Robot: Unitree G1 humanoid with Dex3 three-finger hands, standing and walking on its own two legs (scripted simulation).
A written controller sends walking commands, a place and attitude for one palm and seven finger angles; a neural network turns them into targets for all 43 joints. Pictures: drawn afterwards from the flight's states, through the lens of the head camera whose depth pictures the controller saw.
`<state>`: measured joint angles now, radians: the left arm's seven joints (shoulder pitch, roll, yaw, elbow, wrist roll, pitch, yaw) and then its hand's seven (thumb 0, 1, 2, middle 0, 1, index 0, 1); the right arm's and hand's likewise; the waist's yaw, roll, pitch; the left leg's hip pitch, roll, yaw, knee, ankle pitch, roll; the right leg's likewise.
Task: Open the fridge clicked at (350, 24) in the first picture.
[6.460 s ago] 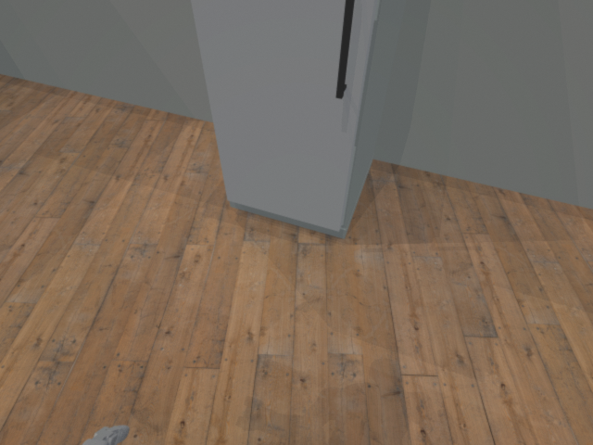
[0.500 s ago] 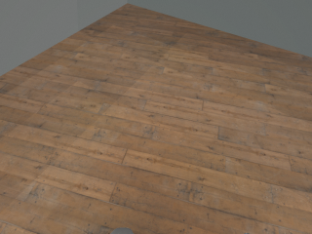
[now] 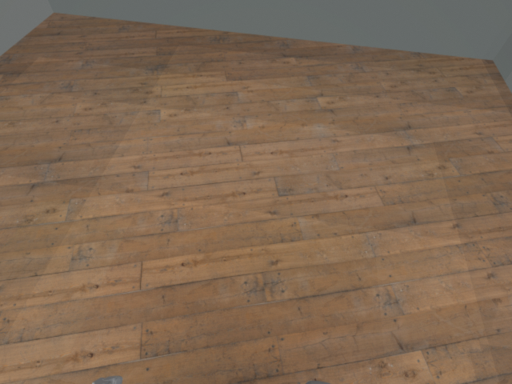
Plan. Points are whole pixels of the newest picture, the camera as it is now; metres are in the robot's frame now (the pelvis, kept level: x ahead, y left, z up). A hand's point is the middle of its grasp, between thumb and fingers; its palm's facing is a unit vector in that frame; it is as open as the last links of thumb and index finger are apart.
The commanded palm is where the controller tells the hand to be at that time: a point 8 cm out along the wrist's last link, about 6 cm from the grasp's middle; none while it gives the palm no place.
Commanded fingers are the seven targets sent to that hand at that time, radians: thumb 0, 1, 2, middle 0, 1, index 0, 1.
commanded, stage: turn to face it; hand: right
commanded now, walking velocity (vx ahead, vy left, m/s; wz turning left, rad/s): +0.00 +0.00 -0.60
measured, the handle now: out of the picture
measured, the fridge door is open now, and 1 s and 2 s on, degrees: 0 0 0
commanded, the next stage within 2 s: none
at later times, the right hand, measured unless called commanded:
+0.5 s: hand out of the picture +0.09 -0.24 -0.14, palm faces +0.28 +0.92 -0.27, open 7.4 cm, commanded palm none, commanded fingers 0.00 -0.90 -0.90 0.20 0.30 0.20 0.30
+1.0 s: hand out of the picture -0.10 -0.20 -0.18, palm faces +0.61 +0.75 -0.25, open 7.4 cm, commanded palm none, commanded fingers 0.00 -0.90 -0.90 0.20 0.30 0.20 0.30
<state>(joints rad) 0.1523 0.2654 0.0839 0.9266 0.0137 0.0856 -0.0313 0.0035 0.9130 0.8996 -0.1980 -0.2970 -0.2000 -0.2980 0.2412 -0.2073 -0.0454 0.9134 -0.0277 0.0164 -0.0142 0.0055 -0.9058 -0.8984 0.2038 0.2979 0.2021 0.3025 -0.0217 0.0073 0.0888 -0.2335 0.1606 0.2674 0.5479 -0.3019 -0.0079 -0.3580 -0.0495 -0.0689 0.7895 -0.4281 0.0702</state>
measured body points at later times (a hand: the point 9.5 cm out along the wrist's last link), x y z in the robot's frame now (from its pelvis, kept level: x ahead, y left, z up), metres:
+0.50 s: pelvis +0.01 +0.00 +0.00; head +0.05 +0.00 +0.45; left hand +0.13 +0.23 -0.15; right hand +0.07 -0.29 -0.12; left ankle +0.05 +0.12 -0.72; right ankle -0.02 -0.12 -0.74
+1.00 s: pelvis +0.00 -0.01 -0.01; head +0.03 -0.04 +0.44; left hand +0.24 +0.15 -0.14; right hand -0.13 -0.24 -0.16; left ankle +0.05 +0.11 -0.74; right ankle -0.07 -0.10 -0.74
